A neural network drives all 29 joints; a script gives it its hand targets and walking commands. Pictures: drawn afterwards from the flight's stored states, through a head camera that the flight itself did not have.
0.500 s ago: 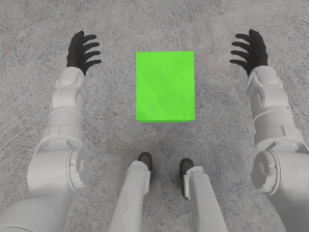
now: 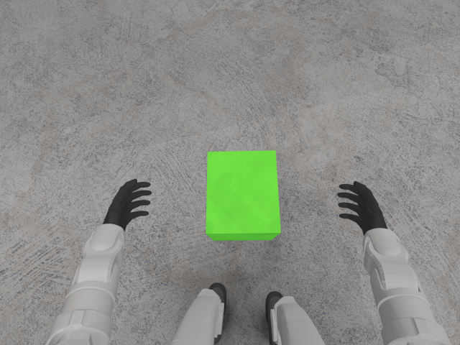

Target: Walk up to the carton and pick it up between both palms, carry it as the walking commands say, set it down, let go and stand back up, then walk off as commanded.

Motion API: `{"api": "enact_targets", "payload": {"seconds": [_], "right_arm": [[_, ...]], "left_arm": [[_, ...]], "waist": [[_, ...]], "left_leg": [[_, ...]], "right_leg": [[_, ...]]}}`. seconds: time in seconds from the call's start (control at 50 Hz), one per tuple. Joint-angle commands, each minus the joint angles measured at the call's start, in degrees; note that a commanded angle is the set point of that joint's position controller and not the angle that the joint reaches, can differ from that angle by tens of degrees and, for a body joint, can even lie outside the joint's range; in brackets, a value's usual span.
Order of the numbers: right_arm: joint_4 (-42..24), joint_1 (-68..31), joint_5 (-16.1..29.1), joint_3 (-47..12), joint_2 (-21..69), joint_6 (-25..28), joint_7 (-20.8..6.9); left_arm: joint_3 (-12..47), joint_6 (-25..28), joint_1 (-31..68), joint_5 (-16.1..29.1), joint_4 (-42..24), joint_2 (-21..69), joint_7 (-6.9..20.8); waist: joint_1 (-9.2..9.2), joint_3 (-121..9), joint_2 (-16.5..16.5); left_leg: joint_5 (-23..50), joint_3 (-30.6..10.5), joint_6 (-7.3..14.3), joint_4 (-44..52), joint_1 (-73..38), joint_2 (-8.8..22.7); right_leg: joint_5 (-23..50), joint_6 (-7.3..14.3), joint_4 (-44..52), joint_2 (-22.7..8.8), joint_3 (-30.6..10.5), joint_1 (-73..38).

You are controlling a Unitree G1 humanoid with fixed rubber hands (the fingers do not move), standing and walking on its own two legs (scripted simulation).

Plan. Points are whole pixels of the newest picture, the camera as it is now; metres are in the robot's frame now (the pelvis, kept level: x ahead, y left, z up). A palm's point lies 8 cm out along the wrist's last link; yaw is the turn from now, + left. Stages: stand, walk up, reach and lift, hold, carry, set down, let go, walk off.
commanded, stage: let go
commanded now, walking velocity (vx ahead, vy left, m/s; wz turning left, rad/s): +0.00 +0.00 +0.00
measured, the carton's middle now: (242, 199) +0.47 +0.02 -0.60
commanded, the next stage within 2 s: stand in 0.76 s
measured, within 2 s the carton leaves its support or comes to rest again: neither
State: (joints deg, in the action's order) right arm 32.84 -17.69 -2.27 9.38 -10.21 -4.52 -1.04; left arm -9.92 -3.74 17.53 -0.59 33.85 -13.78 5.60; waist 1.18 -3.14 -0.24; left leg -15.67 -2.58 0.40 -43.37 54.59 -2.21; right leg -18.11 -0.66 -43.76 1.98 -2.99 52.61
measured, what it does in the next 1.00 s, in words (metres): stands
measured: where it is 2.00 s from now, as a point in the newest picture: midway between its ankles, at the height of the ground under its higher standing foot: (245, 328)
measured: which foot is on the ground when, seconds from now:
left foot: down 0.00-1.00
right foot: down 0.00-1.00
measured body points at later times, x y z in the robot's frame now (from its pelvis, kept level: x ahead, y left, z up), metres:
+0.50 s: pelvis +0.04 -0.01 +0.04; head +0.06 -0.01 +0.49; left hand +0.21 +0.22 -0.03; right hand +0.20 -0.24 -0.03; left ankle +0.03 +0.11 -0.70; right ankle +0.01 -0.12 -0.70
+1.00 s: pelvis +0.04 +0.00 +0.04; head +0.04 +0.01 +0.49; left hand +0.18 +0.29 -0.05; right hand +0.18 -0.29 -0.04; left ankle +0.03 +0.11 -0.70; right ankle +0.01 -0.12 -0.70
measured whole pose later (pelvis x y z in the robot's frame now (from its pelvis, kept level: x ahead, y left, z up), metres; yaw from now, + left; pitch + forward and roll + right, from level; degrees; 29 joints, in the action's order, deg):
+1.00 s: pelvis +0.04 +0.00 +0.04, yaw -1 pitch -1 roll +0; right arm 39.9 10.7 -2.4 2.8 -18.3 -1.5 0.8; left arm -2.8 -2.0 -12.6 -2.4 37.1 -19.3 -0.7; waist 0.2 0.7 1.1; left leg -16.4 -1.6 0.9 -28.5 11.3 -1.6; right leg -17.5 -0.3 -27.4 1.3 -3.5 9.1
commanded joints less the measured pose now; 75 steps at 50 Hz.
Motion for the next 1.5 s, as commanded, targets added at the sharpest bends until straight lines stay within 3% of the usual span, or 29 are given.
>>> {"api": "enact_targets", "payload": {"seconds": [0.0,0.12,0.28,0.46,0.74,0.76,0.84,0.96,1.1,1.3,1.48], "right_arm": [[-4.2,2.7,0.2,0.2,-4.9,2.9,-0.2],[-5.2,14.4,1.6,-2.7,-4.7,5.0,-0.5],[-11.6,26.4,2.2,-4.9,-5.0,5.5,-1.1],[-13.8,28.1,2.4,-6.3,-5.6,0.1,-2.7],[-14.3,29.1,1.7,-5.3,-6.4,-2.1,-2.4],[-5.4,26.8,0.2,-4.4,-13.6,-0.1,0.6],[-1.3,26.8,-0.6,-4.8,-13.1,3.0,2.2],[3.7,25.6,-0.1,-4.9,-15.1,4.4,2.1],[8.0,25.5,0.1,-5.1,-17.6,5.0,2.4],[12.0,25.3,0.4,-5.7,-18.8,5.3,2.6],[15.1,24.7,0.6,-6.2,-19.3,5.4,2.6]], "left_arm": [[0.5,2.6,-3.1,0.2,-4.8,-3.7,-0.6],[3.2,4.5,-15.1,0.6,-7.3,-3.2,-2.0],[4.8,4.6,-26.5,1.0,-12.4,-3.6,-2.1],[6.3,-1.0,-27.8,1.0,-13.0,-3.9,-0.8],[5.9,-4.5,-28.1,-0.4,-15.2,-3.8,-2.0],[4.6,-1.7,-26.8,-1.1,-7.9,-11.8,-5.2],[5.4,1.5,-27.3,-1.9,-5.0,-9.9,-6.5],[5.8,3.1,-27.5,-1.8,-0.5,-11.7,-6.6],[6.2,3.8,-28.2,-1.7,3.8,-13.9,-7.1],[6.8,4.0,-27.9,-1.4,8.1,-14.8,-7.3],[7.4,4.2,-27.2,-1.3,11.3,-15.5,-7.3]], "waist": [[-0.28,-28.4,0.0],[-0.64,-19.1,-0.6],[-0.87,-8.9,0.1],[-1.42,5.2,2.0],[-1.54,4.8,0.1],[-0.39,3.7,3.6],[-1.20,3.4,-0.3],[-1.28,0.7,-0.5],[-1.39,0.5,-0.4],[-1.32,0.8,0.0],[-1.21,1.5,0.3]], "left_leg": [[19.2,0.2,-2.0,5.0,-30.5,0.7],[17.4,0.8,-2.0,10.3,-37.7,0.9],[18.2,1.4,-1.4,17.2,-46.8,0.0],[8.6,3.0,-0.8,21.1,-50.1,-0.3],[14.7,1.2,-1.0,19.5,-52.9,-0.3],[12.8,0.3,-2.2,17.8,-45.6,3.8],[3.6,-1.8,-1.0,19.9,-43.7,4.5],[12.5,-3.0,-0.5,19.1,-45.6,5.6],[17.2,-3.7,-0.2,19.4,-47.1,6.3],[19.9,-3.8,-0.1,20.3,-48.1,6.6],[17.8,-4.0,0.1,21.9,-48.5,7.0]], "right_leg": [[14.1,-1.1,6.7,0.6,2.0,-16.9],[15.1,-1.0,12.4,0.4,1.5,-25.3],[19.4,-0.8,19.4,0.1,0.6,-37.8],[10.8,-0.7,24.2,-1.1,0.7,-42.1],[16.1,0.0,21.8,-0.1,1.5,-44.8],[11.7,-1.5,21.0,-2.9,0.4,-41.1],[3.7,-0.3,21.1,-3.6,-2.2,-39.8],[11.4,0.2,20.2,-4.5,-3.1,-41.7],[15.4,0.5,20.3,-5.2,-3.6,-43.1],[17.9,0.6,21.1,-5.8,-3.8,-44.4],[16.8,0.8,22.6,-6.4,-4.3,-44.7]]}}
